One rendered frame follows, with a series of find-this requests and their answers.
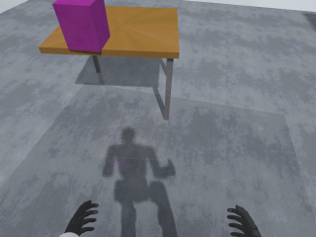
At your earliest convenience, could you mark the robot left hand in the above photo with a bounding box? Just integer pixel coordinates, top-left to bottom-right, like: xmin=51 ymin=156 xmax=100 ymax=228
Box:
xmin=64 ymin=200 xmax=99 ymax=236

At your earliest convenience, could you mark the carton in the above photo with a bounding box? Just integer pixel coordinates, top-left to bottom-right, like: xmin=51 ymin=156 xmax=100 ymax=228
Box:
xmin=52 ymin=0 xmax=111 ymax=52

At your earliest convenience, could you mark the robot right hand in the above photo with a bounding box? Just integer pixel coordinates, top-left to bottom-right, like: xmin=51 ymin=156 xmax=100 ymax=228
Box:
xmin=227 ymin=205 xmax=262 ymax=237

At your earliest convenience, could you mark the table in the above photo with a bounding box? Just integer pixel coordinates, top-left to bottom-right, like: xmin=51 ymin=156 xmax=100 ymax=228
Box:
xmin=39 ymin=6 xmax=180 ymax=120

